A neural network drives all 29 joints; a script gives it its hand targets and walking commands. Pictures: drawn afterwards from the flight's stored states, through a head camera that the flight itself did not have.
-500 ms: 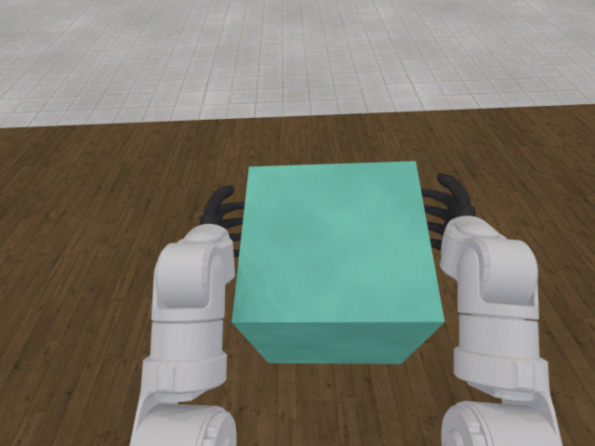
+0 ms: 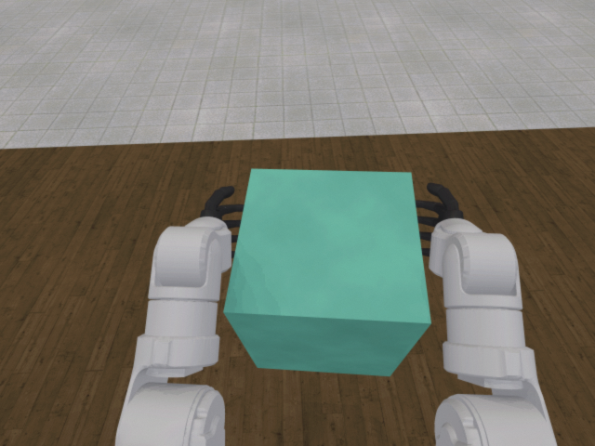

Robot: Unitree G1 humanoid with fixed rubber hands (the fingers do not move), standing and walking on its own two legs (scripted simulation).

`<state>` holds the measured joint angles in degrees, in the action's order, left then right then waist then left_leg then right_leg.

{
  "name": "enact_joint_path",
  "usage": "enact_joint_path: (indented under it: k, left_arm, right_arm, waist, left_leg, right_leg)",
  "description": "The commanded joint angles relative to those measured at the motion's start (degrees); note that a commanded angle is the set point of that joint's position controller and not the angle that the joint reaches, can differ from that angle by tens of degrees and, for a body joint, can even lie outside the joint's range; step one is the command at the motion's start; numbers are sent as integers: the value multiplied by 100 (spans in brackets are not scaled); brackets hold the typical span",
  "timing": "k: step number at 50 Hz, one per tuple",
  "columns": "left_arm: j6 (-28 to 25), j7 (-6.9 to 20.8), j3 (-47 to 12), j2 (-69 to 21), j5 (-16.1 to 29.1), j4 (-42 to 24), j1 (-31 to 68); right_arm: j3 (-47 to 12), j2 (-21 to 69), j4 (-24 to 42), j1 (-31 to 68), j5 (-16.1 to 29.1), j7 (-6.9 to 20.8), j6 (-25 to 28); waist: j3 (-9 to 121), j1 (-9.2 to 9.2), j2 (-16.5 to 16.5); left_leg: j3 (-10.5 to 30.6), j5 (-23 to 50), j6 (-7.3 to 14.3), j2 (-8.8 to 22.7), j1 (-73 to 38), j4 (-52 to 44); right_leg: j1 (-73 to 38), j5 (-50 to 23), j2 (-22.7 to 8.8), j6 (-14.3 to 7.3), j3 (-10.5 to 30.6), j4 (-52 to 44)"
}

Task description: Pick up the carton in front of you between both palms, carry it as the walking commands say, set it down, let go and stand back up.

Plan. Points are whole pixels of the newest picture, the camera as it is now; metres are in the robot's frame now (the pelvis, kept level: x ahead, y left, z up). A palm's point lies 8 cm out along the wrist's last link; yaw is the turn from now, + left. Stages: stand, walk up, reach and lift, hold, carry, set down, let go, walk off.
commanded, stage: carry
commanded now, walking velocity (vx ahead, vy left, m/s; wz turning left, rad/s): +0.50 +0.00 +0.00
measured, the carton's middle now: (326, 280) +0.37 -0.01 +0.02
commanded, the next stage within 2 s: none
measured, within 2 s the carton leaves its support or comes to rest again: neither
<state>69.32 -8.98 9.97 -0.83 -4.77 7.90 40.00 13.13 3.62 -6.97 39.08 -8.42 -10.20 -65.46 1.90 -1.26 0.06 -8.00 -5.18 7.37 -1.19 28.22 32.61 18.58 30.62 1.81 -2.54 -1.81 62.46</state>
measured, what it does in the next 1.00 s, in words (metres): goes down: right foot, then left foot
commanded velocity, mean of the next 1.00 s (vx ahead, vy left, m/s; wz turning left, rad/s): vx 0.50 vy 0.00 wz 0.00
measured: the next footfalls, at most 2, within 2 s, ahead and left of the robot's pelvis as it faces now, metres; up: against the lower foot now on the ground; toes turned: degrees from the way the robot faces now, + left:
right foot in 0.40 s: +0.36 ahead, -0.09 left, -0.02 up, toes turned -5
left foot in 0.82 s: +0.60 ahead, +0.09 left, -0.04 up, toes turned +5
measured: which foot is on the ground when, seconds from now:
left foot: down 0.00-0.40, up 0.42-0.80, down 0.82-1.00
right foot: up 0.00-0.38, down 0.40-0.84, up 0.86-1.00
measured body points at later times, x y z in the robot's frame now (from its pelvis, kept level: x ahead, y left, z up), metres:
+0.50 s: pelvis +0.28 -0.02 -0.02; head +0.31 -0.02 +0.43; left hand +0.64 +0.12 +0.07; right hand +0.66 -0.17 +0.07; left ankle +0.15 +0.08 -0.65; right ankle +0.32 -0.08 -0.74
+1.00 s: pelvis +0.55 +0.03 -0.04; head +0.59 +0.04 +0.41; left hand +0.93 +0.16 +0.04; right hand +0.90 -0.13 +0.04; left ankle +0.57 +0.09 -0.77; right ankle +0.50 -0.10 -0.68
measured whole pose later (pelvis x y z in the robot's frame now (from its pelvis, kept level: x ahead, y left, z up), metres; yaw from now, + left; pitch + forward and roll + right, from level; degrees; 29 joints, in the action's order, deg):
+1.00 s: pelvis +0.55 +0.03 -0.04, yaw -1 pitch +5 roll -2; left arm 70.9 -12.4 10.5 -2.7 -6.0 12.6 39.8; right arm 13.2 4.9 -10.1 36.7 -5.2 -15.4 -67.9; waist 0.9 -2.6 -1.0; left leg -7.1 -9.9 6.0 -0.3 22.8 32.0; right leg 32.9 25.1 -0.4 -1.4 -1.3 66.1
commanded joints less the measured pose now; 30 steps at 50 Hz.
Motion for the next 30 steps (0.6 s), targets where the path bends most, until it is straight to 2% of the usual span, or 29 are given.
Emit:
enact_joint_path:
  k: [1,2,3,5,7,10,14,15,16,17,18,19,20,21,22,23,24,25,28,30]
  left_arm:
    - [-262,1516,-3300,-6628,2537,-864,4231]
    - [-303,1438,-3279,-6606,2591,-1086,4432]
    - [-316,1364,-3285,-6641,2595,-1165,4426]
    - [-335,1282,-3366,-6713,2542,-1282,4333]
    - [-354,1233,-3443,-6693,2531,-1382,4293]
    - [-315,1217,-3578,-6567,2497,-1430,4195]
    - [-196,1293,-3614,-6375,2460,-1213,4024]
    - [-177,1333,-3546,-6349,2416,-1024,3880]
    - [-168,1387,-3450,-6335,2350,-746,3656]
    - [-173,1457,-3318,-6301,2252,-528,3518]
    - [-197,1540,-3146,-6228,2161,-273,3342]
    - [-232,1599,-2988,-6134,2091,-95,3331]
    - [-262,1643,-2931,-6251,2142,3,3350]
    - [-294,1692,-2949,-6448,2230,-83,3631]
    - [-345,1734,-3010,-6576,2335,-218,3870]
    - [-405,1761,-3169,-6780,2551,-411,4257]
    - [-447,1776,-3238,-6906,2726,-660,4536]
    - [-454,1760,-3316,-6914,2901,-896,4681]
    - [-402,1690,-3533,-7002,3148,-1268,4761]
    - [-339,1661,-3523,-6881,3158,-1350,4561]
  right_arm:
    - [-3648,6605,234,3870,3171,1979,-169]
    - [-3682,6682,577,4266,3366,2003,-157]
    - [-3689,6688,692,4390,3448,1999,-177]
    - [-3713,6716,810,4328,3474,1942,-178]
    - [-3702,6694,716,4137,3469,1903,-201]
    - [-3705,6517,639,3845,3368,1878,-278]
    - [-3670,6307,215,3351,3104,1883,-393]
    - [-3658,6298,23,3212,3040,1897,-401]
    - [-3649,6274,-182,3115,2972,1910,-399]
    - [-3630,6263,-424,2995,2894,1924,-386]
    - [-3577,6249,-643,3052,2813,1942,-365]
    - [-3555,6436,-810,3051,2796,1968,-346]
    - [-3550,6511,-772,3196,2795,1969,-292]
    - [-3470,6637,-845,3381,2770,1964,-223]
    - [-3436,6863,-769,3507,2819,1950,-162]
    - [-3425,6914,-323,3827,2864,1917,-94]
    - [-3466,6920,-13,4135,2903,1864,-58]
    - [-3471,6746,278,4243,2982,1788,-19]
    - [-3520,6599,598,3932,2945,1562,-32]
    - [-3506,6476,625,3472,2742,1442,-84]
  waist:
    - [2656,-194,-334]
    - [2600,-132,-350]
    - [2570,-143,-456]
    - [2587,-227,-649]
    - [2600,-258,-694]
    - [2580,-325,-743]
    - [2378,-399,-705]
    - [2374,-309,-654]
    - [2483,-67,-558]
    - [2589,223,-419]
    - [2822,478,311]
    - [3206,556,1679]
    - [3491,602,1668]
    - [3272,552,1035]
    - [2966,510,688]
    - [2757,498,277]
    - [2508,521,213]
    - [2449,513,307]
    - [2508,504,631]
    - [2545,521,798]
  left_leg:
    - [2504,1521,658,1789,-3496,-881]
    - [2252,1633,530,1697,-3278,-945]
    - [2126,1640,467,1658,-3205,-975]
    - [1917,1795,570,1605,-3315,-895]
    - [1639,2360,577,1559,-3435,-755]
    - [1234,2865,387,1375,-3554,-579]
    - [791,3252,154,1047,-3708,-97]
    - [628,3404,58,938,-3598,186]
    - [363,3454,-91,820,-3218,714]
    - [213,2978,-283,722,-2358,1323]
    - [270,1142,-461,447,-886,2315]
    - [597,-2674,-582,-250,943,3693]
    - [868,-3133,-482,-189,1653,4422]
    - [1070,-2877,-386,54,1938,4659]
    - [1019,-2561,-407,164,2007,4434]
    - [1049,-2172,-464,366,1935,3892]
    - [927,-1899,-536,420,1663,3477]
    - [772,-1778,-550,329,1516,3156]
    - [532,-1469,-577,326,1145,2365]
    - [441,-886,-548,282,972,1734]
  right_leg:
    - [2388,-645,-409,77,351,722]
    - [2197,-707,-405,81,260,387]
    - [2140,-749,-350,89,101,100]
    - [2178,-939,-316,110,3,-335]
    - [2180,-1339,-329,133,-70,-831]
    - [2008,-2281,-282,104,-232,-1682]
    - [1498,-3115,26,5,-644,-3041]
    - [1047,-3310,155,-59,-783,-3494]
    - [127,-3800,209,-145,-932,-3930]
    - [-1114,-4172,-89,-274,-699,-3957]
    - [-2623,-6094,-1039,-630,459,-3371]
    - [-4126,-8028,-2216,-1384,2220,-2930]
    - [-4456,-6969,-2462,-1708,2717,-3026]
    - [-4093,-5489,-2389,-1601,2762,-3194]
    - [-3552,-4416,-2232,-1501,2503,-3485]
    - [-3098,-3910,-2062,-1376,2156,-3544]
    - [-2550,-3951,-1870,-1196,1829,-3732]
    - [-2280,-3983,-1754,-1125,1670,-3848]
    - [-2060,-4387,-1692,-1161,1334,-3834]
    - [-2137,-4828,-1548,-1037,952,-3754]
